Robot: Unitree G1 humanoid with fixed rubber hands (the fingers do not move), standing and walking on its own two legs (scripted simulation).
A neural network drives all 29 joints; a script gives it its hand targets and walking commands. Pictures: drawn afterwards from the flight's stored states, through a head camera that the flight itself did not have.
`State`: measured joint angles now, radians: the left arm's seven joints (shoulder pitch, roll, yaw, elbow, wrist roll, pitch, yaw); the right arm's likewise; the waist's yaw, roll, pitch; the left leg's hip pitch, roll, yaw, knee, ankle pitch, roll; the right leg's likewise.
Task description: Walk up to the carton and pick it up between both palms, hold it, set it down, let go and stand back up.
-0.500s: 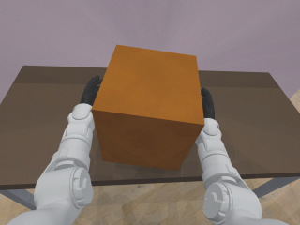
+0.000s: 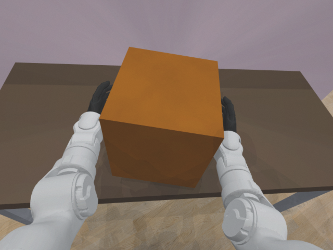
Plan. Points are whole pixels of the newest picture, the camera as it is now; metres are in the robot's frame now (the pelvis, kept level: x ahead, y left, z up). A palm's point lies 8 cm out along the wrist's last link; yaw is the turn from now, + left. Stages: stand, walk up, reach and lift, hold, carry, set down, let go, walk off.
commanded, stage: set down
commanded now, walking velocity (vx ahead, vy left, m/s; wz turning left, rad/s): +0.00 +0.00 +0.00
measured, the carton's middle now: (163, 120) +0.44 +0.00 +0.02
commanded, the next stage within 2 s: none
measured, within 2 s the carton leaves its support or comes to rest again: rests again in 0.40 s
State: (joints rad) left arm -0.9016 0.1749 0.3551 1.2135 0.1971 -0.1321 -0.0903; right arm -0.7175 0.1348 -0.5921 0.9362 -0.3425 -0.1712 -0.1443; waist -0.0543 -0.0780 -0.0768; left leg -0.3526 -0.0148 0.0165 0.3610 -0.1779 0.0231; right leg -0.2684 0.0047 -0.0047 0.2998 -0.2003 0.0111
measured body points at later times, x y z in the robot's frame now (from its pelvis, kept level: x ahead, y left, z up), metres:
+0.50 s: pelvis -0.01 +0.00 +0.00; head +0.06 +0.04 +0.44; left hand +0.44 +0.17 +0.03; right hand +0.39 -0.16 +0.04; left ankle -0.01 +0.10 -0.75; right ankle -0.04 -0.12 -0.75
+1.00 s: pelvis -0.02 +0.00 +0.00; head +0.07 +0.04 +0.44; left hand +0.44 +0.17 +0.03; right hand +0.39 -0.16 +0.03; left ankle -0.01 +0.10 -0.75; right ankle -0.04 -0.12 -0.75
